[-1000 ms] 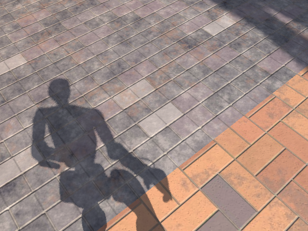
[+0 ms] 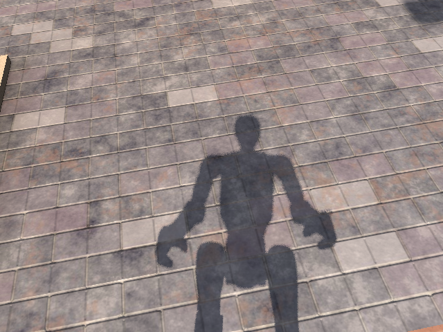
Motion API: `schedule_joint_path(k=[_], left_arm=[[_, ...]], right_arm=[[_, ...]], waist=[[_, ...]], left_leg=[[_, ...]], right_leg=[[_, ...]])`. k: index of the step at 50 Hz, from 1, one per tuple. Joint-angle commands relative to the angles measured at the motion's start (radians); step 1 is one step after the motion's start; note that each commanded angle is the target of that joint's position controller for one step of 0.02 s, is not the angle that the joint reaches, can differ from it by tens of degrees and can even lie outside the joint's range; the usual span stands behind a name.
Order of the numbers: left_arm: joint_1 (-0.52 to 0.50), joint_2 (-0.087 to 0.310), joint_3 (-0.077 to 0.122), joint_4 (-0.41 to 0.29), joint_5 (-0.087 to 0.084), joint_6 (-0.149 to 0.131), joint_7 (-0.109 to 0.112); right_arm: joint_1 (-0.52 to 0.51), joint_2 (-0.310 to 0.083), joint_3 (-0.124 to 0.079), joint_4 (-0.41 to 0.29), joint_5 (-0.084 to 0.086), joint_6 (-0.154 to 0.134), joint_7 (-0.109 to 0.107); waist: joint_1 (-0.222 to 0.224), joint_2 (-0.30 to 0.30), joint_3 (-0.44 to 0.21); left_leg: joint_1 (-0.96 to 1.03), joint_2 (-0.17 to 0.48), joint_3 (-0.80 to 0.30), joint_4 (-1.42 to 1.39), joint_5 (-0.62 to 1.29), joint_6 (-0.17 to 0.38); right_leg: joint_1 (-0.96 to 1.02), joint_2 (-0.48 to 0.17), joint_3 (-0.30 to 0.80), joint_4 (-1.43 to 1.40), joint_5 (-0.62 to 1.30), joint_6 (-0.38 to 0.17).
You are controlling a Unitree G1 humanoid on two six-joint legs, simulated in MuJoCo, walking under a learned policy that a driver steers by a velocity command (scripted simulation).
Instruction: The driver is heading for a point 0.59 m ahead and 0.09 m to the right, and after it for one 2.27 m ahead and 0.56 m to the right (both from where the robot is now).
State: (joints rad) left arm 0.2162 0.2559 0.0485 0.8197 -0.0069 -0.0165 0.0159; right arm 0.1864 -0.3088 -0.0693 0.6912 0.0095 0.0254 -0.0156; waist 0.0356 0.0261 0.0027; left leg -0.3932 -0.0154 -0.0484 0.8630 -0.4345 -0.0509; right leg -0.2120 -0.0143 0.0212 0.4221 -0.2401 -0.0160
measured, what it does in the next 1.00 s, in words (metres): walks ahead: left foot, then right foot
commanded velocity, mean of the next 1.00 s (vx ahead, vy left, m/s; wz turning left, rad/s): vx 0.43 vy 0.00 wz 0.01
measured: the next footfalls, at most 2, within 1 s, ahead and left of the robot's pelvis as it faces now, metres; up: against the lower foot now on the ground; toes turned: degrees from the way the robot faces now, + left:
left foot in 0.14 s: +0.05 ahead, +0.13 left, +0.00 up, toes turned +0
right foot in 0.58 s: +0.39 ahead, -0.12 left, +0.00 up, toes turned -2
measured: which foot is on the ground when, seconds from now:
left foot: up 0.00-0.12, down 0.14-0.58, up 0.60-1.00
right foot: down 0.00-0.14, up 0.16-0.56, down 0.58-1.00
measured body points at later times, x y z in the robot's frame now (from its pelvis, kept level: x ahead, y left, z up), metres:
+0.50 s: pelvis +0.16 +0.01 -0.01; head +0.20 +0.02 +0.44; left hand +0.39 +0.24 -0.10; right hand +0.14 -0.28 -0.13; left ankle +0.01 +0.13 -0.74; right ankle +0.33 -0.13 -0.71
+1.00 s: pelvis +0.43 -0.02 +0.00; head +0.46 -0.02 +0.45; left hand +0.45 +0.26 -0.13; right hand +0.65 -0.26 -0.08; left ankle +0.63 +0.14 -0.70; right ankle +0.35 -0.12 -0.74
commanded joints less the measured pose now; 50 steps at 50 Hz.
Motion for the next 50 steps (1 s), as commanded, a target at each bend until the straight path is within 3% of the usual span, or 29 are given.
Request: schedule_joint_path(k=[1,4,6,7,8,9,10,11,13,16,19,21,24,26,27,28,29,30,31,32,33,34,35,36,39,41,45,48,50], left_arm=[[0.008,0.203,0.050,-0.044,-0.008,-0.011,0.009],[0.012,0.219,0.053,-0.037,-0.024,-0.011,-0.004],[0.006,0.178,0.039,-0.036,-0.023,-0.016,-0.012],[-0.027,0.114,0.018,-0.048,-0.010,-0.027,-0.019],[-0.059,0.035,-0.003,-0.091,0.004,-0.048,-0.026],[-0.130,0.115,0.014,-0.129,-0.015,-0.066,-0.022],[-0.116,0.171,0.034,-0.125,-0.033,-0.074,-0.026],[-0.090,0.172,0.036,-0.107,-0.038,-0.078,-0.033],[-0.092,0.161,0.037,-0.098,-0.017,-0.084,-0.043],[-0.127,0.108,0.020,-0.107,-0.005,-0.084,-0.057],[-0.210,0.067,-0.001,-0.138,-0.006,-0.082,-0.063],[-0.258,0.071,-0.005,-0.158,-0.011,-0.081,-0.069],[-0.279,0.103,0.001,-0.179,-0.017,-0.081,-0.078],[-0.240,0.133,0.013,-0.176,-0.014,-0.083,-0.079],[-0.171,0.157,0.026,-0.160,-0.011,-0.082,-0.073],[-0.023,0.192,0.049,-0.117,-0.011,-0.077,-0.063],[0.151,0.244,0.066,-0.081,-0.007,-0.071,-0.051],[0.230,0.346,0.085,-0.059,0.009,-0.069,-0.054],[0.216,0.247,0.059,-0.063,-0.005,-0.072,-0.057],[0.137,0.209,0.044,-0.068,-0.006,-0.073,-0.052],[0.070,0.189,0.038,-0.080,-0.001,-0.072,-0.048],[0.020,0.164,0.032,-0.084,0.009,-0.072,-0.049],[-0.011,0.141,0.025,-0.090,0.023,-0.077,-0.050],[-0.027,0.133,0.024,-0.089,0.023,-0.082,-0.051],[-0.019,0.149,0.030,-0.064,0.008,-0.100,-0.047],[0.007,0.164,0.034,-0.049,0.007,-0.100,-0.039],[0.075,0.186,0.037,-0.024,-0.007,-0.086,-0.027],[0.146,0.207,0.042,0.000,-0.017,-0.067,-0.022],[0.167,0.210,0.045,0.008,-0.021,-0.054,-0.017]], right_arm=[[-0.116,-0.039,-0.004,-0.094,0.007,-0.048,0.010],[-0.047,-0.048,-0.009,-0.059,0.013,-0.071,0.017],[0.057,-0.063,-0.019,-0.017,0.013,-0.074,0.014],[0.157,-0.086,-0.026,0.003,0.016,-0.074,0.006],[0.232,-0.190,-0.050,0.014,0.003,-0.072,0.000],[0.285,-0.221,-0.063,0.023,-0.004,-0.080,0.011],[0.245,-0.162,-0.043,0.019,-0.008,-0.094,0.014],[0.208,-0.122,-0.030,0.010,-0.009,-0.104,0.017],[0.164,-0.102,-0.020,0.003,-0.004,-0.108,0.019],[0.159,-0.103,-0.020,0.003,-0.005,-0.103,0.014],[0.189,-0.126,-0.026,0.019,0.000,-0.101,0.007],[0.227,-0.142,-0.031,0.037,0.005,-0.102,0.006],[0.238,-0.153,-0.036,0.059,0.017,-0.100,0.005],[0.231,-0.167,-0.041,0.067,0.015,-0.092,0.002],[0.222,-0.175,-0.043,0.068,0.012,-0.086,0.000],[0.225,-0.161,-0.035,0.069,0.007,-0.078,-0.004],[0.242,-0.122,-0.016,0.053,-0.011,-0.076,-0.008],[0.383,0.022,0.024,0.028,-0.002,-0.094,0.002],[0.316,-0.065,0.009,0.044,0.018,-0.116,0.005],[0.207,-0.126,-0.010,0.012,0.046,-0.125,0.011],[0.146,-0.125,-0.004,-0.003,0.039,-0.132,0.009],[0.118,-0.115,-0.007,-0.004,0.017,-0.131,0.006],[0.140,-0.106,-0.010,0.004,0.010,-0.121,0.006],[0.164,-0.089,-0.008,0.015,0.010,-0.110,0.007],[0.140,-0.059,-0.001,0.010,-0.001,-0.086,0.002],[0.066,-0.054,0.002,-0.012,-0.009,-0.089,0.001],[-0.089,-0.024,0.016,-0.048,-0.007,-0.111,0.015],[-0.185,-0.023,0.019,-0.076,0.003,-0.124,0.033],[-0.217,-0.040,0.014,-0.091,0.006,-0.133,0.045]], waist=[[0.038,-0.207,0.013],[-0.003,-0.187,0.010],[-0.057,-0.155,-0.021],[-0.105,-0.106,-0.062],[-0.113,0.140,-0.089],[-0.161,0.203,-0.021],[-0.129,0.140,0.055],[-0.105,0.132,0.080],[-0.082,0.102,0.101],[-0.078,0.070,0.084],[-0.102,0.074,0.086],[-0.116,0.076,0.096],[-0.094,0.081,0.112],[-0.058,0.088,0.077],[-0.014,0.095,0.020],[0.059,0.084,-0.078],[0.127,0.024,-0.216],[0.049,-0.296,-0.386],[0.089,-0.264,-0.387],[0.076,-0.210,-0.204],[0.048,-0.115,-0.119],[0.016,-0.077,-0.058],[-0.023,-0.103,-0.046],[-0.043,-0.117,-0.043],[-0.061,-0.099,0.006],[-0.043,-0.077,0.036],[0.014,-0.053,0.064],[0.051,-0.055,0.078],[0.049,-0.068,0.076]], left_leg=[[-0.055,0.010,0.060,-0.174,0.005,0.015],[0.135,-0.013,0.103,-0.403,0.140,0.056],[0.355,-0.006,0.087,-0.483,0.218,0.090],[0.504,0.083,-0.024,-0.497,0.181,0.117],[0.620,0.273,-0.321,-0.556,0.041,0.207],[0.565,0.409,-0.562,-0.666,-0.096,0.331],[0.528,0.399,-0.547,-0.680,-0.162,0.343],[0.513,0.347,-0.470,-0.692,-0.152,0.314],[0.484,0.298,-0.346,-0.718,0.047,0.279],[0.412,0.234,-0.181,-0.743,0.315,0.264],[0.325,0.193,-0.072,-0.746,0.393,0.245],[0.301,0.208,-0.061,-0.751,0.381,0.241],[0.365,0.261,-0.068,-0.728,0.421,0.225],[0.425,0.276,-0.056,-0.654,0.610,0.203],[0.437,0.259,-0.031,-0.552,0.798,0.186],[0.396,0.215,0.009,-0.367,0.923,0.160],[0.206,0.172,0.032,-0.084,0.726,0.125],[-0.173,-0.018,0.027,0.325,0.060,0.053],[-0.276,-0.020,-0.111,0.445,-0.132,0.063],[-0.370,0.037,-0.082,0.481,-0.069,0.076],[-0.347,0.090,-0.049,0.439,0.020,0.086],[-0.310,0.124,-0.036,0.377,0.083,0.085],[-0.242,0.154,-0.047,0.338,0.128,0.087],[-0.200,0.162,-0.046,0.316,0.147,0.082],[-0.216,0.176,-0.028,0.222,0.205,0.053],[-0.274,0.183,-0.025,0.115,0.315,0.033],[-0.238,0.141,0.014,-0.161,0.515,0.024],[-0.213,0.103,0.022,-0.280,0.535,0.018],[-0.203,0.087,0.007,-0.339,0.496,0.028]], right_leg=[[0.087,-0.195,0.237,-0.221,-0.172,-0.175],[0.009,-0.196,0.215,-0.192,-0.154,-0.185],[-0.110,-0.172,0.188,-0.121,-0.139,-0.146],[-0.221,-0.126,0.131,0.010,-0.153,-0.093],[-0.431,0.002,-0.036,0.297,-0.205,-0.016],[-0.590,0.005,-0.018,0.497,-0.354,-0.004],[-0.662,-0.053,0.033,0.619,-0.308,-0.019],[-0.681,-0.076,0.040,0.653,-0.219,-0.034],[-0.686,-0.109,0.034,0.624,-0.082,-0.032],[-0.600,-0.100,-0.011,0.496,0.066,0.011],[-0.462,-0.062,-0.043,0.284,0.212,0.039],[-0.395,-0.037,-0.055,0.202,0.261,0.034],[-0.377,-0.034,-0.027,0.132,0.249,-0.006],[-0.308,-0.012,-0.041,0.111,0.195,-0.038],[-0.201,0.018,-0.068,0.104,0.171,-0.061],[0.002,0.047,-0.094,0.101,0.167,-0.090],[0.305,-0.081,0.044,0.145,0.155,-0.141],[0.634,-0.349,0.578,0.026,-0.156,-0.312],[0.603,-0.357,0.767,-0.142,-0.308,-0.299],[0.472,-0.336,0.616,-0.156,-0.289,-0.252],[0.326,-0.302,0.494,-0.164,-0.183,-0.230],[0.193,-0.263,0.400,-0.183,-0.075,-0.222],[0.107,-0.231,0.337,-0.208,-0.006,-0.216],[0.058,-0.216,0.302,-0.238,0.021,-0.223],[-0.019,-0.205,0.206,-0.305,0.096,-0.247],[-0.001,-0.198,0.164,-0.325,0.142,-0.246],[0.027,-0.153,0.082,-0.316,0.205,-0.204],[0.084,-0.174,0.106,-0.274,0.193,-0.201],[0.143,-0.199,0.141,-0.223,0.195,-0.190]])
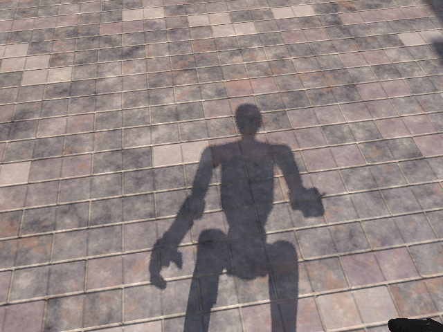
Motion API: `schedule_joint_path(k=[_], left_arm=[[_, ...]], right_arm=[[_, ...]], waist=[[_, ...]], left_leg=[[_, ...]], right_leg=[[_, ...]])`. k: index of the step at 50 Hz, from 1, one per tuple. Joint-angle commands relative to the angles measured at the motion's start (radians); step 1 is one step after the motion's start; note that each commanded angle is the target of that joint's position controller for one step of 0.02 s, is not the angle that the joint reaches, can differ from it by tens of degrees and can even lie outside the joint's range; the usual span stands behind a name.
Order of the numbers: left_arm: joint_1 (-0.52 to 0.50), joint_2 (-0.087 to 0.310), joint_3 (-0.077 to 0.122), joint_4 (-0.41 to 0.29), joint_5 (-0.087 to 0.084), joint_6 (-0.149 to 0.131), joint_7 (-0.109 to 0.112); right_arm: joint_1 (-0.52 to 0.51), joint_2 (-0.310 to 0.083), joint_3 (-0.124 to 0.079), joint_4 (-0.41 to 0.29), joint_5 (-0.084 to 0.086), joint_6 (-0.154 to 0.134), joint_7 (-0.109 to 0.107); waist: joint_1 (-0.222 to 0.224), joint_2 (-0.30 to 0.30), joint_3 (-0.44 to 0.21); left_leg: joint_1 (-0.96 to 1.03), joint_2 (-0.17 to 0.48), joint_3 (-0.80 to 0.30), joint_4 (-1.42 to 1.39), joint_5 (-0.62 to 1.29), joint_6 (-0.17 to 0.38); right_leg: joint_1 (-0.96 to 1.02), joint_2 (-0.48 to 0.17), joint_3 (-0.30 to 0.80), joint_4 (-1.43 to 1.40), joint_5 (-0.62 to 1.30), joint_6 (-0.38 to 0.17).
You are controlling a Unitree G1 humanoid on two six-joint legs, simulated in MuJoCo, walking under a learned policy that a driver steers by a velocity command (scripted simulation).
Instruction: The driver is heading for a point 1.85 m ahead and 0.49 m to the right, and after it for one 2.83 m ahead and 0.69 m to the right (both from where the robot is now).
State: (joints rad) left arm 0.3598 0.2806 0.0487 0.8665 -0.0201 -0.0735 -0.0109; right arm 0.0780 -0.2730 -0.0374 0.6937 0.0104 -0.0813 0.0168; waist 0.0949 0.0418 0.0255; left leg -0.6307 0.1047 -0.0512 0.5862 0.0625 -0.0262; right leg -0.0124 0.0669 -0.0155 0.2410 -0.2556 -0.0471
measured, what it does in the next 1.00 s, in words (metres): walks ahead, turning right: left foot, then right foot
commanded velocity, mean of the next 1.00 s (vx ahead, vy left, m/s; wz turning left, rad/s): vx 0.50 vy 0.00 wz -0.45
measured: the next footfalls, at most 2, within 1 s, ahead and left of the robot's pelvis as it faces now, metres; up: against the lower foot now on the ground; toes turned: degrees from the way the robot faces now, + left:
left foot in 0.10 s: +0.24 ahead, +0.15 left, +0.00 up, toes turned -3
right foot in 0.62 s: +0.46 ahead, -0.17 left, +0.00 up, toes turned -23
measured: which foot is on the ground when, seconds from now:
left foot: up 0.00-0.08, down 0.10-0.62, up 0.64-1.00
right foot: down 0.00-0.12, up 0.14-0.60, down 0.62-1.00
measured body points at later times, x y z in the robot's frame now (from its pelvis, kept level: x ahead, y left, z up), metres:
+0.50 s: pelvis +0.27 +0.02 +0.00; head +0.29 +0.00 +0.44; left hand +0.53 +0.21 -0.09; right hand +0.23 -0.27 -0.13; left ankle +0.20 +0.15 -0.74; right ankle +0.40 -0.17 -0.70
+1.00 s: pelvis +0.52 -0.12 +0.00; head +0.54 -0.15 +0.45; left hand +0.71 +0.10 -0.10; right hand +0.59 -0.43 -0.09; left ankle +0.78 -0.06 -0.69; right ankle +0.42 -0.15 -0.74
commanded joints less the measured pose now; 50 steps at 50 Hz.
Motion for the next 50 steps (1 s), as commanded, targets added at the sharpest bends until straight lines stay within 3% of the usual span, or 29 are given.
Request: schedule_joint_path(k=[1,3,4,5,6,7,8,10,12,14,16,20,23,26,28,29,30,31,32,33,34,35,36,37,38,40,42,46,50], left_arm=[[0.025,0.189,0.047,-0.036,-0.008,0.009,0.013],[0.013,0.198,0.053,-0.035,-0.006,0.019,0.018],[0.004,0.184,0.047,-0.037,-0.002,0.021,0.017],[0.000,0.131,0.027,-0.053,0.013,0.019,0.015],[0.083,0.029,-0.002,-0.090,0.019,0.005,0.013],[0.112,0.048,-0.003,-0.095,-0.011,-0.011,0.011],[0.039,0.151,0.026,-0.098,-0.034,-0.010,0.013],[-0.061,0.146,0.033,-0.121,-0.018,0.000,0.015],[-0.046,0.112,0.038,-0.121,-0.014,0.025,0.011],[-0.052,0.075,0.034,-0.133,-0.013,0.047,0.009],[-0.088,0.065,0.032,-0.156,-0.006,0.056,0.009],[-0.192,0.045,0.022,-0.193,-0.003,0.045,-0.016],[-0.293,0.039,0.016,-0.235,-0.001,0.042,-0.034],[-0.342,0.059,0.022,-0.272,-0.001,0.046,-0.046],[-0.304,0.089,0.039,-0.281,0.001,0.052,-0.048],[-0.219,0.119,0.057,-0.266,-0.001,0.056,-0.046],[-0.060,0.167,0.088,-0.224,-0.005,0.059,-0.037],[0.104,0.255,0.124,-0.183,-0.008,0.070,-0.016],[0.047,0.364,0.131,-0.199,-0.014,0.058,-0.011],[0.067,0.283,0.106,-0.235,-0.006,0.037,-0.021],[0.037,0.221,0.088,-0.220,0.001,0.020,-0.026],[-0.017,0.192,0.077,-0.222,-0.003,0.012,-0.025],[-0.089,0.159,0.067,-0.233,0.000,0.012,-0.022],[-0.133,0.127,0.054,-0.250,0.014,0.011,-0.016],[-0.147,0.121,0.051,-0.256,0.020,0.010,-0.012],[-0.128,0.130,0.052,-0.239,0.017,0.002,-0.003],[-0.094,0.147,0.054,-0.215,0.015,-0.002,0.010],[-0.042,0.153,0.051,-0.180,0.009,0.000,0.019],[0.028,0.160,0.052,-0.135,0.003,0.005,0.018]], right_arm=[[-0.099,-0.090,-0.023,-0.095,0.006,-0.030,0.016],[-0.035,-0.120,-0.035,-0.080,0.006,-0.037,0.016],[0.073,-0.152,-0.054,-0.051,0.005,-0.040,0.010],[0.228,-0.204,-0.074,-0.024,-0.010,-0.041,0.000],[0.346,-0.301,-0.097,-0.014,-0.033,-0.033,-0.009],[0.371,-0.261,-0.089,-0.002,-0.029,-0.025,-0.003],[0.313,-0.177,-0.065,-0.008,-0.020,-0.023,-0.004],[0.200,-0.109,-0.043,-0.005,-0.017,-0.021,-0.005],[0.134,-0.086,-0.039,0.003,-0.024,-0.030,-0.005],[0.117,-0.097,-0.047,0.018,-0.022,-0.042,-0.007],[0.122,-0.117,-0.057,0.035,-0.024,-0.046,-0.012],[0.138,-0.151,-0.069,0.056,-0.020,-0.034,-0.024],[0.182,-0.179,-0.079,0.077,-0.007,-0.019,-0.029],[0.204,-0.204,-0.091,0.096,0.012,0.001,-0.028],[0.193,-0.234,-0.100,0.095,0.022,0.015,-0.030],[0.183,-0.245,-0.103,0.092,0.028,0.024,-0.031],[0.170,-0.233,-0.096,0.088,0.032,0.030,-0.032],[0.190,-0.185,-0.076,0.072,0.005,0.025,-0.035],[0.272,-0.035,-0.030,0.011,-0.034,-0.001,-0.027],[0.173,-0.121,-0.038,0.000,0.005,-0.039,-0.016],[0.086,-0.167,-0.050,-0.027,0.040,-0.056,-0.009],[0.080,-0.157,-0.045,-0.022,0.026,-0.066,-0.015],[0.086,-0.160,-0.050,-0.008,-0.004,-0.067,-0.023],[0.115,-0.167,-0.055,0.005,-0.012,-0.056,-0.022],[0.133,-0.162,-0.056,0.010,-0.013,-0.043,-0.018],[0.136,-0.129,-0.048,0.015,-0.021,-0.023,-0.017],[0.075,-0.102,-0.037,-0.003,-0.023,-0.015,-0.017],[-0.053,-0.074,-0.022,-0.028,-0.013,-0.023,-0.003],[-0.147,-0.084,-0.021,-0.058,-0.001,-0.035,0.016]], waist=[[-0.025,-0.096,0.045],[-0.070,-0.127,0.011],[-0.131,-0.120,-0.054],[-0.203,-0.091,-0.193],[-0.196,0.128,-0.366],[-0.191,0.282,-0.440],[-0.202,0.154,-0.282],[-0.160,0.056,-0.108],[-0.108,0.086,-0.042],[-0.089,0.063,-0.015],[-0.087,0.034,0.005],[-0.120,0.013,0.030],[-0.157,-0.003,0.060],[-0.158,0.003,0.073],[-0.117,0.032,0.025],[-0.063,0.040,-0.031],[0.027,0.022,-0.112],[0.086,-0.082,-0.203],[-0.057,-0.337,-0.273],[0.022,-0.205,-0.383],[0.028,-0.149,-0.237],[-0.015,-0.084,-0.156],[-0.059,-0.059,-0.106],[-0.094,-0.075,-0.093],[-0.108,-0.087,-0.091],[-0.112,-0.076,-0.078],[-0.093,-0.077,-0.044],[-0.034,-0.100,-0.006],[0.005,-0.103,0.040]], left_leg=[[0.059,-0.039,0.002,-0.087,-0.031,0.012],[0.168,-0.060,0.016,-0.114,-0.110,0.036],[0.330,-0.078,0.039,-0.147,-0.125,0.064],[0.598,0.006,-0.021,-0.095,-0.110,0.113],[0.984,0.260,-0.372,-0.094,-0.189,0.226],[1.040,0.347,-0.688,-0.249,-0.376,0.303],[0.930,0.307,-0.561,-0.273,-0.452,0.257],[0.679,0.226,-0.308,-0.322,-0.327,0.209],[0.531,0.176,-0.161,-0.392,-0.228,0.194],[0.484,0.174,-0.071,-0.434,-0.133,0.208],[0.489,0.176,-0.002,-0.454,-0.069,0.218],[0.523,0.148,0.142,-0.464,-0.027,0.197],[0.583,0.169,0.194,-0.458,-0.023,0.185],[0.685,0.198,0.224,-0.401,0.065,0.164],[0.723,0.198,0.254,-0.275,0.374,0.144],[0.717,0.185,0.272,-0.138,0.522,0.131],[0.642,0.146,0.304,0.072,0.547,0.099],[0.395,0.102,0.308,0.386,0.241,0.047],[-0.042,-0.111,0.192,0.723,-0.656,-0.015],[-0.147,-0.118,-0.035,0.820,-0.677,0.001],[-0.227,-0.074,-0.033,0.798,-0.573,0.024],[-0.189,-0.029,-0.032,0.711,-0.483,0.039],[-0.115,0.002,-0.034,0.623,-0.427,0.033],[-0.042,0.027,-0.039,0.577,-0.382,0.030],[-0.002,0.032,-0.031,0.546,-0.358,0.020],[0.020,0.029,-0.004,0.471,-0.310,-0.008],[-0.006,0.024,0.008,0.352,-0.198,-0.030],[0.045,-0.018,0.029,0.072,0.066,-0.027],[0.009,-0.039,0.024,-0.045,0.079,0.004]], right_leg=[[-0.033,-0.294,0.199,-0.014,0.216,-0.148],[-0.013,-0.300,0.224,0.066,0.299,-0.126],[-0.036,-0.256,0.197,0.190,0.407,-0.101],[-0.153,-0.196,0.158,0.420,0.347,-0.065],[-0.496,-0.057,0.066,0.793,-0.001,0.007],[-0.682,-0.023,0.135,0.986,-0.340,0.023],[-0.760,-0.085,0.165,1.067,-0.278,0.021],[-0.730,-0.158,0.124,1.013,-0.125,0.025],[-0.639,-0.197,0.125,0.946,-0.047,0.034],[-0.633,-0.205,0.116,0.916,-0.007,0.047],[-0.671,-0.210,0.121,0.842,0.059,0.058],[-0.650,-0.197,0.071,0.597,0.257,0.052],[-0.644,-0.183,0.021,0.478,0.278,0.032],[-0.652,-0.163,-0.011,0.416,0.191,-0.005],[-0.553,-0.105,-0.067,0.405,0.086,-0.045],[-0.435,-0.060,-0.096,0.396,0.050,-0.071],[-0.209,-0.008,-0.112,0.335,0.102,-0.107],[0.100,-0.094,0.067,0.317,0.119,-0.163],[0.366,-0.334,0.655,0.195,-0.072,-0.346],[0.405,-0.401,0.863,0.045,-0.208,-0.375],[0.318,-0.381,0.727,0.025,-0.140,-0.324],[0.177,-0.337,0.602,0.035,-0.041,-0.287],[0.042,-0.295,0.502,0.036,0.075,-0.258],[-0.041,-0.270,0.433,0.018,0.169,-0.245],[-0.089,-0.261,0.402,-0.001,0.234,-0.246],[-0.148,-0.245,0.321,-0.024,0.364,-0.252],[-0.168,-0.222,0.257,-0.044,0.404,-0.236],[-0.174,-0.178,0.180,-0.054,0.293,-0.176],[-0.067,-0.236,0.225,-0.026,0.249,-0.174]])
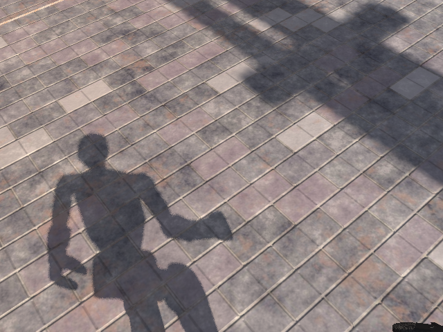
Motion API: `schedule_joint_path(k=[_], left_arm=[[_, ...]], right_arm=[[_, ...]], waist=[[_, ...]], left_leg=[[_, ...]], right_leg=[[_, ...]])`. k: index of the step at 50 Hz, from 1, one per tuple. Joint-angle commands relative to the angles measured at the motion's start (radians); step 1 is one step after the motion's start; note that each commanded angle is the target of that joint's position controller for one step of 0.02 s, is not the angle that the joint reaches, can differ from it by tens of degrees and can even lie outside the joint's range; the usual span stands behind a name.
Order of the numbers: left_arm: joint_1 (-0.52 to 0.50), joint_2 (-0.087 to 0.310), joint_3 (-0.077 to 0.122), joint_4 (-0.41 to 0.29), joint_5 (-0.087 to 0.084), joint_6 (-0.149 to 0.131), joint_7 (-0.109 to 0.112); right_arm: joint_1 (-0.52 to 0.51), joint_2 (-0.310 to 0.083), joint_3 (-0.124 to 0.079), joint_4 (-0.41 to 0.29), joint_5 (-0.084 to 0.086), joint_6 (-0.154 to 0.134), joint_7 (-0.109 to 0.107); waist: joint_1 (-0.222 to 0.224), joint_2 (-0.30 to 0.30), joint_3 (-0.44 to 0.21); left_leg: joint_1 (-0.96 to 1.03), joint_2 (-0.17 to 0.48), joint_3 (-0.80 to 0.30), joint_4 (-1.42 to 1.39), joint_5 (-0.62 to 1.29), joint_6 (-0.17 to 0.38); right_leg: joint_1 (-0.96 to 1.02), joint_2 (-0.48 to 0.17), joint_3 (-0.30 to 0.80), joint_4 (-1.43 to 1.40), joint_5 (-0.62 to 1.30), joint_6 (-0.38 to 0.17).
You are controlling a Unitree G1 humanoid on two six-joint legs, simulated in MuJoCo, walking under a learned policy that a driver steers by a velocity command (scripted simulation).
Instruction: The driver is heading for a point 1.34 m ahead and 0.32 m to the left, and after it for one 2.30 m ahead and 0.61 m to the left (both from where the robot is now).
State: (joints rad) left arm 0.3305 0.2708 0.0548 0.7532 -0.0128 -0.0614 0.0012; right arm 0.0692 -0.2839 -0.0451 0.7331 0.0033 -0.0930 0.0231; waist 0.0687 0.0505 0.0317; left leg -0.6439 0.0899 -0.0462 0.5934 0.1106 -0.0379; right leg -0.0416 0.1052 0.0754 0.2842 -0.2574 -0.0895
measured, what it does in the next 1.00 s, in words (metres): walks ahead: left foot, then right foot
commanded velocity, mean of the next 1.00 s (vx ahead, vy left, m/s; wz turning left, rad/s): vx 0.50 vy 0.00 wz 0.16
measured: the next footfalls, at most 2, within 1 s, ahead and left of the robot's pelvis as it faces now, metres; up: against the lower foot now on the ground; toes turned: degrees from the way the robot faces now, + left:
left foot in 0.14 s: +0.27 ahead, +0.14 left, +0.00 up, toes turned +0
right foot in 0.64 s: +0.55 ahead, -0.11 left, +0.00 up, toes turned +3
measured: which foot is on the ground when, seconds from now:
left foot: up 0.00-0.12, down 0.14-0.64, up 0.66-1.00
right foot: down 0.00-0.16, up 0.18-0.62, down 0.64-1.00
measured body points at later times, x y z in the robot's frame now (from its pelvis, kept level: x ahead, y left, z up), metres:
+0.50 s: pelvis +0.29 +0.05 +0.00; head +0.32 +0.05 +0.45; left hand +0.49 +0.29 -0.09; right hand +0.31 -0.23 -0.12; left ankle +0.23 +0.14 -0.74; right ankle +0.46 -0.13 -0.69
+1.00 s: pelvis +0.56 +0.01 +0.00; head +0.58 +0.02 +0.45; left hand +0.53 +0.30 -0.12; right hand +0.79 -0.21 -0.10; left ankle +0.67 +0.20 -0.69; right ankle +0.51 -0.11 -0.74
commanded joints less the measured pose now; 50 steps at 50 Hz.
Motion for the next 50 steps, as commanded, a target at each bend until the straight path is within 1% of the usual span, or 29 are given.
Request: schedule_joint_path(k=[1,4,5,6,7,8,9,10,11,12,13,14,17,22,24,27,30,31,32,33,34,35,36,37,38,40,43,46,50], left_arm=[[0.071,0.170,0.047,-0.011,-0.004,-0.003,0.007],[0.078,0.181,0.052,0.006,-0.003,0.012,0.014],[0.063,0.188,0.054,0.004,-0.003,0.015,0.015],[0.043,0.187,0.051,0.001,-0.001,0.019,0.015],[0.030,0.160,0.037,-0.013,0.007,0.021,0.016],[0.131,0.083,0.013,-0.030,0.013,0.009,0.011],[0.161,0.068,0.002,-0.017,-0.001,-0.006,0.008],[0.067,0.159,0.023,-0.035,-0.021,-0.016,0.002],[-0.026,0.166,0.023,-0.063,-0.028,-0.023,-0.001],[-0.076,0.154,0.021,-0.075,-0.013,-0.026,-0.001],[-0.072,0.148,0.027,-0.071,0.000,-0.022,0.000],[-0.044,0.129,0.026,-0.061,0.001,-0.015,-0.001],[-0.037,0.087,0.015,-0.058,0.007,0.000,0.003],[-0.206,0.053,-0.002,-0.098,0.009,-0.015,-0.006],[-0.285,0.048,-0.004,-0.120,0.006,-0.023,-0.013],[-0.353,0.065,0.001,-0.145,-0.001,-0.036,-0.028],[-0.308,0.106,0.016,-0.138,-0.001,-0.049,-0.035],[-0.225,0.129,0.030,-0.115,0.001,-0.052,-0.031],[-0.087,0.178,0.053,-0.081,0.010,-0.055,-0.022],[0.089,0.255,0.072,-0.064,0.025,-0.050,-0.009],[0.103,0.291,0.078,-0.045,0.028,-0.037,-0.016],[0.074,0.183,0.053,-0.058,0.018,-0.035,-0.016],[0.020,0.139,0.038,-0.059,0.012,-0.035,-0.012],[-0.040,0.121,0.030,-0.058,0.016,-0.036,-0.013],[-0.085,0.095,0.024,-0.053,0.019,-0.038,-0.015],[-0.128,0.084,0.026,-0.041,0.026,-0.050,-0.013],[-0.135,0.111,0.039,-0.015,0.024,-0.062,-0.007],[-0.126,0.136,0.048,0.006,0.026,-0.056,0.002],[-0.084,0.172,0.059,0.031,0.014,-0.040,0.010]], right_arm=[[-0.151,-0.078,-0.014,-0.105,0.005,-0.026,0.016],[-0.121,-0.094,-0.020,-0.107,0.004,-0.031,0.027],[-0.072,-0.110,-0.028,-0.097,0.004,-0.032,0.024],[0.037,-0.137,-0.045,-0.067,0.002,-0.033,0.018],[0.191,-0.179,-0.060,-0.036,-0.008,-0.034,0.012],[0.329,-0.264,-0.081,-0.018,-0.024,-0.031,0.007],[0.382,-0.214,-0.072,0.017,-0.001,-0.024,0.014],[0.330,-0.155,-0.051,0.010,0.018,-0.019,0.012],[0.257,-0.131,-0.042,-0.004,0.010,-0.010,0.006],[0.200,-0.115,-0.034,-0.006,-0.002,-0.006,0.006],[0.168,-0.093,-0.026,-0.011,-0.012,-0.010,0.006],[0.153,-0.090,-0.023,-0.011,-0.017,-0.012,0.007],[0.160,-0.115,-0.030,0.010,-0.004,-0.023,0.004],[0.210,-0.151,-0.039,0.042,0.008,-0.009,-0.011],[0.270,-0.162,-0.041,0.066,0.017,-0.001,-0.014],[0.314,-0.170,-0.045,0.089,0.024,0.018,-0.020],[0.306,-0.188,-0.055,0.095,0.024,0.034,-0.030],[0.288,-0.185,-0.053,0.092,0.024,0.037,-0.031],[0.289,-0.148,-0.039,0.086,0.015,0.036,-0.030],[0.289,-0.073,-0.012,0.051,-0.015,0.034,-0.030],[0.427,-0.004,0.006,0.034,0.016,0.016,-0.027],[0.370,-0.121,-0.021,0.055,0.039,0.012,-0.028],[0.284,-0.158,-0.035,0.032,0.044,0.012,-0.027],[0.248,-0.142,-0.035,0.027,0.036,0.016,-0.030],[0.231,-0.130,-0.039,0.022,0.025,0.023,-0.030],[0.254,-0.091,-0.039,0.020,0.031,0.047,-0.024],[0.213,-0.062,-0.035,-0.010,0.023,0.070,-0.024],[0.155,-0.050,-0.030,-0.034,0.020,0.068,-0.011],[0.022,-0.034,-0.019,-0.080,0.017,0.060,0.015]], waist=[[0.033,-0.112,0.038],[0.003,-0.137,0.025],[-0.027,-0.151,-0.006],[-0.089,-0.147,-0.078],[-0.163,-0.127,-0.206],[-0.160,0.062,-0.380],[-0.164,0.239,-0.449],[-0.182,0.124,-0.297],[-0.166,0.047,-0.172],[-0.134,-0.010,-0.073],[-0.101,-0.001,-0.047],[-0.078,0.021,-0.042],[-0.058,0.029,-0.030],[-0.111,0.006,-0.001],[-0.143,-0.002,0.013],[-0.152,0.008,0.027],[-0.102,0.036,0.001],[-0.049,0.034,-0.043],[0.014,0.016,-0.148],[0.075,-0.123,-0.323],[-0.001,-0.412,-0.431],[0.035,-0.269,-0.332],[0.035,-0.207,-0.203],[0.005,-0.142,-0.140],[-0.020,-0.143,-0.086],[-0.061,-0.169,-0.055],[-0.076,-0.127,-0.013],[-0.063,-0.108,0.004],[-0.013,-0.088,0.040]], left_leg=[[-0.002,-0.029,0.018,-0.072,-0.003,0.029],[0.027,-0.049,0.030,-0.107,-0.129,0.073],[0.107,-0.075,0.052,-0.113,-0.172,0.092],[0.267,-0.106,0.085,-0.137,-0.153,0.121],[0.533,-0.037,0.026,-0.095,-0.098,0.173],[0.942,0.200,-0.339,-0.078,-0.164,0.313],[1.072,0.309,-0.682,-0.239,-0.359,0.386],[0.972,0.281,-0.619,-0.284,-0.517,0.335],[0.824,0.244,-0.484,-0.307,-0.509,0.297],[0.670,0.202,-0.387,-0.344,-0.414,0.283],[0.584,0.169,-0.325,-0.369,-0.330,0.272],[0.530,0.146,-0.285,-0.393,-0.272,0.271],[0.467,0.129,-0.181,-0.445,-0.133,0.292],[0.478,0.074,-0.040,-0.467,-0.056,0.250],[0.490,0.077,-0.048,-0.453,-0.072,0.244],[0.566,0.114,-0.099,-0.398,-0.084,0.238],[0.614,0.145,-0.154,-0.308,-0.042,0.209],[0.596,0.118,-0.137,-0.220,0.054,0.188],[0.520,0.058,-0.099,-0.040,0.066,0.156],[0.326,-0.031,-0.038,0.284,-0.217,0.110],[-0.003,-0.139,-0.026,0.564,-0.713,0.069],[-0.099,-0.080,-0.098,0.670,-0.686,0.066],[-0.136,-0.044,-0.079,0.679,-0.590,0.069],[-0.100,-0.007,-0.063,0.655,-0.510,0.061],[-0.075,0.018,-0.063,0.611,-0.459,0.056],[0.002,0.047,-0.058,0.578,-0.406,0.045],[-0.036,0.059,-0.058,0.506,-0.337,0.026],[-0.046,0.055,-0.041,0.344,-0.189,0.022],[-0.012,0.032,0.033,0.145,-0.088,0.044]], right_leg=[[0.013,-0.294,0.146,-0.046,0.280,-0.130],[0.107,-0.331,0.167,0.024,0.432,-0.105],[0.114,-0.320,0.156,0.080,0.586,-0.092],[0.099,-0.281,0.122,0.203,0.751,-0.072],[-0.016,-0.234,0.085,0.406,0.712,-0.041],[-0.366,-0.098,0.031,0.778,0.342,0.029],[-0.592,-0.003,0.064,0.996,-0.304,0.061],[-0.702,-0.070,0.104,1.066,-0.281,0.053],[-0.719,-0.125,0.057,1.042,-0.195,0.047],[-0.700,-0.165,0.027,0.967,-0.126,0.050],[-0.649,-0.200,0.027,0.900,-0.077,0.053],[-0.597,-0.213,0.022,0.869,-0.053,0.060],[-0.585,-0.232,-0.006,0.761,-0.006,0.091],[-0.569,-0.215,-0.044,0.426,0.284,0.110],[-0.534,-0.187,-0.056,0.334,0.343,0.114],[-0.534,-0.164,-0.038,0.249,0.319,0.105],[-0.434,-0.145,-0.031,0.193,0.221,0.077],[-0.305,-0.129,-0.052,0.158,0.208,0.054],[-0.076,-0.162,-0.035,0.178,0.223,0.018],[0.218,-0.370,0.173,0.219,0.232,-0.043],[0.445,-0.543,0.592,0.095,-0.001,-0.179],[0.369,-0.507,0.578,0.040,-0.142,-0.148],[0.251,-0.477,0.420,0.023,-0.118,-0.111],[0.131,-0.438,0.321,-0.005,-0.019,-0.095],[0.041,-0.405,0.238,-0.039,0.053,-0.091],[-0.062,-0.379,0.125,-0.100,0.135,-0.091],[-0.097,-0.387,0.013,-0.149,0.240,-0.108],[-0.073,-0.367,-0.100,-0.162,0.289,-0.098],[-0.025,-0.370,-0.203,-0.159,0.304,-0.075]])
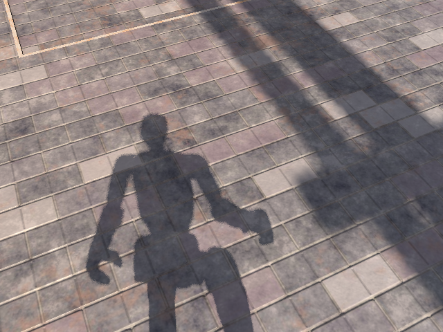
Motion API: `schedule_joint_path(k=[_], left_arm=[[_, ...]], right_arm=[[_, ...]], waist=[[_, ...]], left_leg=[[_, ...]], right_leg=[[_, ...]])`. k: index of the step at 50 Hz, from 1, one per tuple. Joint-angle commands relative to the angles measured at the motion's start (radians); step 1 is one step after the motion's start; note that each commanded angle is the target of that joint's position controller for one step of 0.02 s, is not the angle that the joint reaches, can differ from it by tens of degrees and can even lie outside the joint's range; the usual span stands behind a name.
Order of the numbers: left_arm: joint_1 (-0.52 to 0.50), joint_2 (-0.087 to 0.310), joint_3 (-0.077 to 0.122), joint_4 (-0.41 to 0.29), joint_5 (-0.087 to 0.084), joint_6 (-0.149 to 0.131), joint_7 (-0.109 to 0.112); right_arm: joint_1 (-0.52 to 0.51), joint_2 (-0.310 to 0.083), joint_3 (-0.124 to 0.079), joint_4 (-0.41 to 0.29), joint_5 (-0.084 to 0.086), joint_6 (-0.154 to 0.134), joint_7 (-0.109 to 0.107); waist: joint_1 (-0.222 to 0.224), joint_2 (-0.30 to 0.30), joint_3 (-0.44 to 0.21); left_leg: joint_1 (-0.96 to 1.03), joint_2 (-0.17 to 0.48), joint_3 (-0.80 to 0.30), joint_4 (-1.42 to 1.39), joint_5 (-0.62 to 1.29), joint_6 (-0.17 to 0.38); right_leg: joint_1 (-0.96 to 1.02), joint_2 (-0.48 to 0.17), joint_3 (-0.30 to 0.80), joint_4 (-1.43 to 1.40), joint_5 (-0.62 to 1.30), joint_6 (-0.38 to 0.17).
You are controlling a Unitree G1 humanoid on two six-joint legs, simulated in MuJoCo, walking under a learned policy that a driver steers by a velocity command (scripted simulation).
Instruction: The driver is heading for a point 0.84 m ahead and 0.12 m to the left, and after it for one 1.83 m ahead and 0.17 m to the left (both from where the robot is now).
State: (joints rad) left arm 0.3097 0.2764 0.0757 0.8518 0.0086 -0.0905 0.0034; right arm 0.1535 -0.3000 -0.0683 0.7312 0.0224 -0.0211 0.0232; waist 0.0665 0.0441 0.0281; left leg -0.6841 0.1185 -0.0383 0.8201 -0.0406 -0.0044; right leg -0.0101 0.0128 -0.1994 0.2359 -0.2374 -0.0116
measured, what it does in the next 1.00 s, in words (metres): walks ahead, turning left: left foot, then right foot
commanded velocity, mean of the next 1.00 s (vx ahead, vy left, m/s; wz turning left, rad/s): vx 0.50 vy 0.00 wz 0.33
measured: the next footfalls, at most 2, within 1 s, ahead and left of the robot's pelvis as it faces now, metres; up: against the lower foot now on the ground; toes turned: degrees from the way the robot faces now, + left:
left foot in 0.16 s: +0.25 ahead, +0.14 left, +0.00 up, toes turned +9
right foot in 0.68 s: +0.59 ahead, +0.01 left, +0.00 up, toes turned +19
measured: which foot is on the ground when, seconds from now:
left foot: up 0.00-0.14, down 0.16-0.70, up 0.72-1.00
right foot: down 0.00-0.18, up 0.20-0.66, down 0.68-1.00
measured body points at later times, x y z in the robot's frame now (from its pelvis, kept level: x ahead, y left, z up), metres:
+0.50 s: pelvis +0.27 +0.07 +0.00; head +0.30 +0.10 +0.45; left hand +0.40 +0.37 -0.09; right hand +0.41 -0.18 -0.10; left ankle +0.22 +0.14 -0.74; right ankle +0.50 -0.06 -0.68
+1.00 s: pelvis +0.56 +0.10 +0.00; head +0.59 +0.10 +0.45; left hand +0.49 +0.37 -0.12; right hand +0.82 -0.08 -0.09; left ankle +0.65 +0.32 -0.68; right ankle +0.55 +0.00 -0.74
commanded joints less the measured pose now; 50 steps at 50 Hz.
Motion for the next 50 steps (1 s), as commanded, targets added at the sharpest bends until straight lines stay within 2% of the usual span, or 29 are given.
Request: schedule_joint_path(k=[1,3,5,6,7,8,9,10,11,12,13,14,15,19,23,27,30,32,33,34,35,36,37,38,39,41,43,46,50], left_arm=[[-0.049,0.174,0.042,-0.059,-0.013,-0.005,0.008],[-0.032,0.190,0.049,-0.045,-0.025,0.009,0.008],[-0.040,0.215,0.057,-0.041,-0.036,0.023,0.010],[-0.048,0.230,0.062,-0.043,-0.042,0.030,0.012],[-0.065,0.234,0.062,-0.046,-0.048,0.039,0.013],[-0.056,0.207,0.050,-0.050,-0.042,0.040,0.015],[-0.015,0.102,0.017,-0.084,0.005,0.032,0.014],[0.008,0.055,-0.009,-0.128,0.001,-0.004,0.005],[-0.114,0.154,0.012,-0.145,-0.040,-0.031,-0.007],[-0.156,0.156,0.010,-0.161,-0.054,-0.047,-0.011],[-0.153,0.143,0.009,-0.147,-0.032,-0.053,-0.001],[-0.142,0.155,0.018,-0.137,-0.009,-0.048,0.005],[-0.126,0.158,0.021,-0.132,-0.004,-0.036,0.002],[-0.165,0.107,0.010,-0.147,0.007,-0.005,0.002],[-0.290,0.064,-0.012,-0.170,-0.001,-0.011,-0.013],[-0.381,0.084,-0.013,-0.200,-0.015,-0.024,-0.032],[-0.385,0.105,-0.007,-0.211,-0.013,-0.034,-0.044],[-0.319,0.125,0.002,-0.198,-0.014,-0.039,-0.044],[-0.218,0.148,0.017,-0.168,-0.010,-0.041,-0.040],[-0.068,0.189,0.032,-0.139,0.001,-0.044,-0.035],[0.075,0.269,0.053,-0.119,0.012,-0.040,-0.032],[0.129,0.230,0.046,-0.080,-0.013,-0.031,-0.041],[0.078,0.164,0.024,-0.088,-0.033,-0.026,-0.040],[0.008,0.137,0.014,-0.103,-0.023,-0.017,-0.035],[-0.043,0.119,0.005,-0.107,-0.010,-0.012,-0.034],[-0.085,0.093,-0.007,-0.110,0.004,-0.016,-0.032],[-0.078,0.105,-0.005,-0.096,-0.006,-0.022,-0.031],[-0.053,0.145,0.005,-0.075,-0.013,-0.021,-0.020],[0.007,0.162,0.007,-0.045,-0.026,-0.008,-0.012]], right_arm=[[-0.088,-0.021,0.005,-0.092,-0.001,-0.010,0.020],[-0.123,-0.033,0.001,-0.117,-0.001,-0.008,0.028],[-0.110,-0.057,-0.011,-0.132,-0.004,-0.003,0.034],[-0.061,-0.079,-0.024,-0.127,-0.004,0.001,0.033],[0.058,-0.113,-0.046,-0.100,-0.001,0.004,0.029],[0.231,-0.178,-0.083,-0.050,0.002,0.010,0.015],[0.304,-0.287,-0.110,-0.033,0.009,0.018,-0.007],[0.257,-0.319,-0.100,-0.082,0.002,-0.004,0.003],[0.250,-0.223,-0.073,-0.084,-0.001,-0.022,0.014],[0.221,-0.186,-0.062,-0.077,-0.004,-0.035,0.014],[0.155,-0.159,-0.053,-0.083,-0.004,-0.040,0.012],[0.101,-0.124,-0.042,-0.096,-0.010,-0.041,0.008],[0.075,-0.112,-0.036,-0.112,-0.020,-0.041,0.003],[0.107,-0.141,-0.043,-0.101,-0.013,-0.047,-0.022],[0.160,-0.130,-0.037,-0.066,-0.010,-0.044,-0.036],[0.227,-0.140,-0.038,-0.022,-0.006,-0.044,-0.033],[0.250,-0.144,-0.040,0.002,-0.008,-0.033,-0.038],[0.236,-0.151,-0.043,0.006,-0.008,-0.024,-0.040],[0.217,-0.142,-0.038,0.002,-0.008,-0.021,-0.040],[0.206,-0.112,-0.023,-0.013,-0.016,-0.020,-0.039],[0.304,-0.050,-0.002,-0.027,-0.018,-0.031,-0.038],[0.338,-0.041,0.006,-0.021,-0.004,-0.043,-0.037],[0.249,-0.126,-0.012,-0.032,0.012,-0.051,-0.033],[0.157,-0.133,-0.012,-0.055,0.013,-0.056,-0.030],[0.105,-0.122,-0.012,-0.068,-0.002,-0.059,-0.028],[0.125,-0.096,-0.015,-0.059,-0.013,-0.053,-0.025],[0.146,-0.063,-0.008,-0.050,-0.014,-0.044,-0.025],[0.058,-0.043,0.003,-0.078,-0.022,-0.046,-0.028],[-0.076,-0.015,0.016,-0.105,-0.016,-0.060,-0.014]], waist=[[-0.003,-0.081,0.053],[-0.001,-0.086,0.064],[-0.029,-0.107,0.039],[-0.063,-0.124,-0.002],[-0.137,-0.117,-0.066],[-0.217,-0.081,-0.157],[-0.189,0.143,-0.213],[-0.126,0.226,-0.375],[-0.188,0.077,-0.322],[-0.170,0.060,-0.200],[-0.122,-0.022,-0.133],[-0.085,-0.013,-0.099],[-0.061,0.008,-0.091],[-0.058,-0.006,-0.061],[-0.118,0.030,-0.029],[-0.160,0.035,0.015],[-0.151,0.048,0.026],[-0.112,0.073,0.003],[-0.055,0.063,-0.059],[0.013,0.032,-0.193],[0.015,-0.162,-0.357],[0.017,-0.346,-0.398],[0.033,-0.222,-0.245],[0.022,-0.145,-0.135],[-0.004,-0.094,-0.050],[-0.053,-0.122,-0.027],[-0.069,-0.137,-0.032],[-0.053,-0.109,-0.011],[-0.003,-0.102,0.007]], left_leg=[[0.023,0.001,0.035,-0.111,0.053,0.020],[0.014,-0.011,0.055,-0.153,-0.001,0.045],[0.076,-0.055,0.101,-0.173,-0.097,0.082],[0.158,-0.094,0.133,-0.172,-0.148,0.104],[0.316,-0.144,0.162,-0.210,-0.143,0.133],[0.588,-0.181,0.140,-0.252,-0.098,0.172],[0.870,0.038,-0.238,-0.295,-0.114,0.269],[1.054,0.215,-0.799,-0.485,-0.340,0.445],[1.030,0.207,-0.740,-0.553,-0.362,0.387],[0.913,0.174,-0.594,-0.547,-0.305,0.349],[0.770,0.127,-0.483,-0.540,-0.201,0.311],[0.659,0.092,-0.400,-0.548,-0.088,0.292],[0.591,0.071,-0.365,-0.569,-0.026,0.289],[0.497,0.033,-0.255,-0.605,0.126,0.293],[0.468,-0.018,-0.165,-0.609,0.045,0.229],[0.542,0.034,-0.210,-0.586,-0.022,0.224],[0.660,0.088,-0.257,-0.525,0.059,0.213],[0.697,0.090,-0.259,-0.457,0.235,0.192],[0.690,0.046,-0.222,-0.345,0.393,0.171],[0.591,-0.006,-0.178,-0.139,0.372,0.140],[0.263,-0.144,-0.099,0.219,0.043,0.065],[0.029,-0.221,-0.112,0.429,-0.527,0.031],[-0.079,-0.156,-0.150,0.502,-0.495,0.039],[-0.090,-0.103,-0.103,0.484,-0.409,0.045],[-0.071,-0.065,-0.073,0.415,-0.341,0.043],[0.025,-0.017,-0.064,0.317,-0.266,0.035],[0.049,-0.006,-0.040,0.256,-0.244,0.018],[0.009,0.006,-0.020,0.089,-0.112,-0.009],[0.077,-0.029,0.020,-0.168,0.105,-0.012]], right_leg=[[-0.025,-0.287,0.060,-0.103,0.289,-0.147],[0.044,-0.308,0.041,-0.068,0.336,-0.131],[0.092,-0.315,0.011,0.029,0.574,-0.110],[0.101,-0.310,-0.005,0.123,0.746,-0.098],[0.074,-0.285,-0.033,0.294,0.853,-0.077],[-0.059,-0.241,-0.053,0.536,0.772,-0.038],[-0.411,-0.143,-0.055,0.893,0.137,0.023],[-0.687,0.035,0.185,1.134,-0.387,0.051],[-0.796,-0.022,0.295,1.168,-0.319,0.030],[-0.824,-0.061,0.280,1.110,-0.229,0.005],[-0.766,-0.105,0.282,1.022,-0.153,0.001],[-0.694,-0.131,0.286,0.940,-0.105,0.005],[-0.636,-0.141,0.290,0.910,-0.073,0.011],[-0.621,-0.118,0.258,0.721,0.055,0.068],[-0.554,-0.082,0.239,0.426,0.329,0.078],[-0.555,-0.064,0.243,0.310,0.370,0.049],[-0.583,-0.056,0.244,0.260,0.260,0.007],[-0.497,-0.032,0.215,0.238,0.176,-0.028],[-0.351,-0.006,0.187,0.205,0.194,-0.057],[-0.095,-0.086,0.258,0.251,0.237,-0.113],[0.291,-0.299,0.607,0.256,0.159,-0.249],[0.404,-0.404,0.942,0.097,-0.070,-0.322],[0.304,-0.381,0.886,0.058,-0.230,-0.276],[0.167,-0.343,0.749,0.040,-0.208,-0.238],[0.029,-0.300,0.654,0.006,-0.111,-0.226],[-0.094,-0.244,0.548,-0.037,0.045,-0.211],[-0.134,-0.227,0.474,-0.069,0.152,-0.224],[-0.133,-0.217,0.389,-0.101,0.275,-0.229],[-0.126,-0.173,0.289,-0.103,0.306,-0.188]])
